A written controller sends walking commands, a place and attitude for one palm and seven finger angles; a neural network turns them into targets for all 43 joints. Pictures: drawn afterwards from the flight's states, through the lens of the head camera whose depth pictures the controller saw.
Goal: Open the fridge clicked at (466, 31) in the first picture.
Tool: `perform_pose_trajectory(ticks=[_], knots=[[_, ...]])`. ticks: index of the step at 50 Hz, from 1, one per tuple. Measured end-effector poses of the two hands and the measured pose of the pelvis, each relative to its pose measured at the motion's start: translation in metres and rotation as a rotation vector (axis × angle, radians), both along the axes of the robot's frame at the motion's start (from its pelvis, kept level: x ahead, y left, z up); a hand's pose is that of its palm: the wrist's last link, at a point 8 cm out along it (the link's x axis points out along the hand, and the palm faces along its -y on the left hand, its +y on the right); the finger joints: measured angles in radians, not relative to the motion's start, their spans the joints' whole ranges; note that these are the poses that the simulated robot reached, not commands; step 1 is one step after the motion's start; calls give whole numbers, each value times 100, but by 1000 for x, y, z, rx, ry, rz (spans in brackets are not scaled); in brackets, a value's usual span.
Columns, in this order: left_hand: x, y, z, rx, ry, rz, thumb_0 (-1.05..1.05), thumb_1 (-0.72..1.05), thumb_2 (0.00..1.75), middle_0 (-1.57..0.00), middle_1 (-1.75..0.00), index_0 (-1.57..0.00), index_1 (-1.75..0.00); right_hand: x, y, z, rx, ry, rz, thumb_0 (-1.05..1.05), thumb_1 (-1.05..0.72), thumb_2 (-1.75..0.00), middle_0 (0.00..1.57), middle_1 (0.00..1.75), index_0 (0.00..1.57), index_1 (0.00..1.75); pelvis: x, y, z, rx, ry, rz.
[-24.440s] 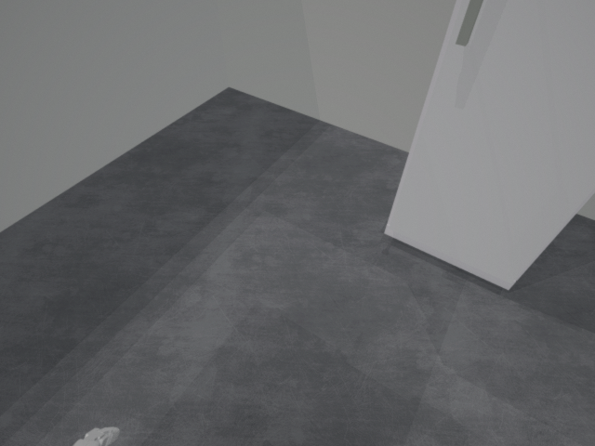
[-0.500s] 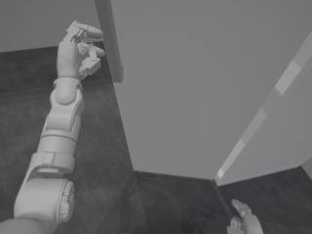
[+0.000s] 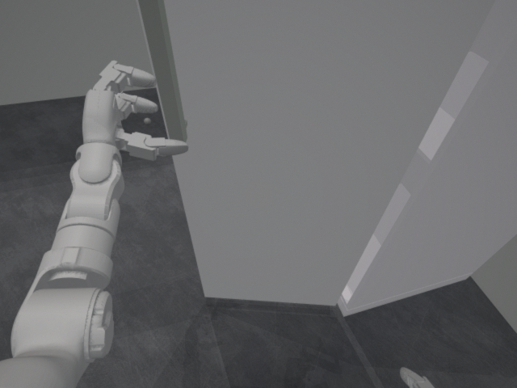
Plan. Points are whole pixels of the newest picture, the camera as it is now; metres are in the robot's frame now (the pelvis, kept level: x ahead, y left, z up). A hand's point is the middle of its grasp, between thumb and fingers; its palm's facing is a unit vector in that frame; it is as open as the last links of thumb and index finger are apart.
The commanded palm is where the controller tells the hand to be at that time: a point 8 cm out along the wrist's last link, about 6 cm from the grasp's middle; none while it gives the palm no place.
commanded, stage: loosen the grip on the handle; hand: left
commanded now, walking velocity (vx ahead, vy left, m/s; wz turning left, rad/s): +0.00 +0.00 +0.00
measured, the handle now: (165, 48) +0.52 +0.16 +0.27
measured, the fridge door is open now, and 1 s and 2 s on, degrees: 70 70 70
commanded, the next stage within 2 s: slip the hand off the handle in 0.20 s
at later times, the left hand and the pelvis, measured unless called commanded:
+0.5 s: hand (111, 123) +0.43 +0.24 +0.20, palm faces +0.25 -0.96 -0.16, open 14.6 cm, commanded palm +0.40 +0.28 +0.20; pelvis +0.05 +0.01 +0.00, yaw -1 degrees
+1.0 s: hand (71, 128) +0.42 +0.29 +0.20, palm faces +0.23 -0.96 -0.15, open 14.7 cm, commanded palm +0.37 +0.32 +0.20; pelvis +0.06 +0.02 +0.00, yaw +0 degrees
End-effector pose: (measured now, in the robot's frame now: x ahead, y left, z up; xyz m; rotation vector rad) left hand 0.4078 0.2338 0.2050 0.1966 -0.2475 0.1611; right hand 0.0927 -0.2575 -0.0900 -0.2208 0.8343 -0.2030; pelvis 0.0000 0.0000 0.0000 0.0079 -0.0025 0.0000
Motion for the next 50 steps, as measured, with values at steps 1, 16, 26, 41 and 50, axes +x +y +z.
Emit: perform_pose_trajectory(ticks=[1,16,26,41,50], knots=[[3,-2,1,0,-12,0,0,-29,32,-41,-135,-41,-135,-3,0,-1,2,2,-10,1,-90,-90,20,30,20,30,0,0,0,0,4,-7],[1,18,-4,-5,-56,27,-1,-54,20,-27,-118,-28,-119,31,12,-5,20,24,-5,2,-90,-90,20,30,20,30,32,5,4,-5,26,-28],[-9,53,-4,-9,-32,63,-1,-55,19,-25,-115,-26,-116,101,20,13,8,-83,52,1,-90,-90,20,30,20,30,51,7,4,-10,35,-10],[-11,91,-4,-14,-13,67,-1,-55,19,-25,-115,-25,-115,109,32,9,12,-60,63,1,-90,-90,20,30,20,30,58,11,2,-18,52,-2],[-23,103,-4,-16,-16,50,-1,-55,19,-25,-115,-25,-115,79,28,-1,6,8,24,1,-90,-90,20,30,20,30,56,15,1,-20,54,-7]])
